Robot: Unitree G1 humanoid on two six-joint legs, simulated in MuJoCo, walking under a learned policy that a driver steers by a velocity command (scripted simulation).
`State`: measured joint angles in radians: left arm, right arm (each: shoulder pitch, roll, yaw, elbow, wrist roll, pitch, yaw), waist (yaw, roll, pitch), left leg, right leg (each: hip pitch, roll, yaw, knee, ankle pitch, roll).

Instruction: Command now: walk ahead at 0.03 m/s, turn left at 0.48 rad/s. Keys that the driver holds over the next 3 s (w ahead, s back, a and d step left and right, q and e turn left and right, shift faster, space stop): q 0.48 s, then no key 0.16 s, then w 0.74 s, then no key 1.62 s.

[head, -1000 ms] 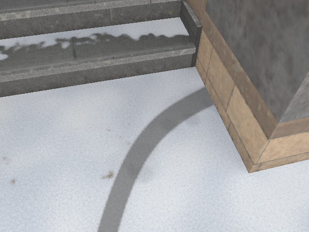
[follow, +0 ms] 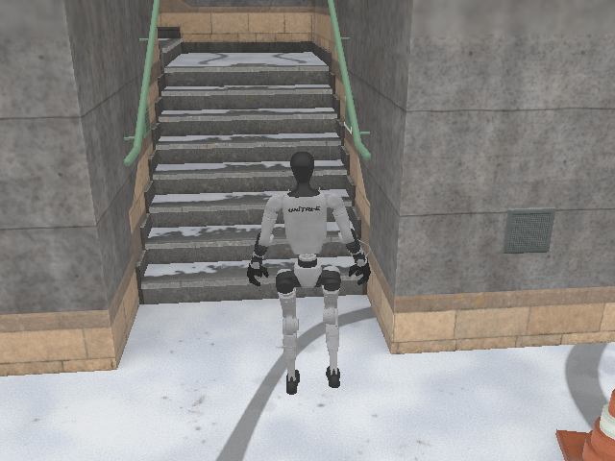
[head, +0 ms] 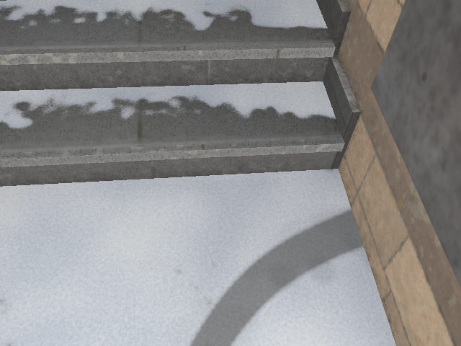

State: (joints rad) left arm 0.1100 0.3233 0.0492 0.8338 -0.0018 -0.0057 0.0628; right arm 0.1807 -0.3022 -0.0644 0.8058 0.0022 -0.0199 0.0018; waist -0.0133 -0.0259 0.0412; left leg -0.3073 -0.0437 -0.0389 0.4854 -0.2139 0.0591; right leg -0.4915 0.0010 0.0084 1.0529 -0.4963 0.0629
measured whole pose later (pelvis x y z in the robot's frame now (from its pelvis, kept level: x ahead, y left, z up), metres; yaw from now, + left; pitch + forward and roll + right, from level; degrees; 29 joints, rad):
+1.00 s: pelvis +0.04 +0.03 +0.01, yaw +23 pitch +1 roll -1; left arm 0.17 0.34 0.07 0.85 -0.02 -0.07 -0.03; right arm 0.38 -0.25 -0.04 0.79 0.00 -0.05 -0.01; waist -0.03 -0.05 0.01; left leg 0.00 -0.02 -0.02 0.23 -0.23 0.04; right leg -0.58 -0.09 0.00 0.89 -0.15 0.00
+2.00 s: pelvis +0.41 +0.13 +0.00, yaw +21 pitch -1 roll +1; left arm 0.20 0.23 0.02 1.02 0.01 0.03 0.03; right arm 0.20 -0.21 0.00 0.95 0.00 -0.02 -0.02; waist 0.01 -0.03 0.05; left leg -0.27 -0.05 0.08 0.42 -0.13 0.06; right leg -0.20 -0.03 0.02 0.51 -0.29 0.00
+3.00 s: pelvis +0.45 +0.10 +0.00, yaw +22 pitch -1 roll +0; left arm 0.20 0.24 0.00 1.07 0.01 -0.02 0.02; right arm 0.11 -0.25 -0.04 1.12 0.00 0.00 -0.04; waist 0.00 0.00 0.03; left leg -0.23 0.02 0.02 0.43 -0.17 -0.01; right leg -0.12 0.04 -0.02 0.42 -0.28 -0.05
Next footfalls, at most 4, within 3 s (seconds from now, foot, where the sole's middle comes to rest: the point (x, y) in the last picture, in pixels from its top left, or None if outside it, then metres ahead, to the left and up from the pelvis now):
0.36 right None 0.08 -0.14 -0.78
0.76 left None -0.03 0.11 -0.78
1.26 right None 0.38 0.00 -0.78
1.70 left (136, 337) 0.47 0.25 -0.78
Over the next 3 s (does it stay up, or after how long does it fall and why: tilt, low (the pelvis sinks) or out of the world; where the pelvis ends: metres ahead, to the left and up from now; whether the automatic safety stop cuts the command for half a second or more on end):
stays up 0.45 0.10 0.00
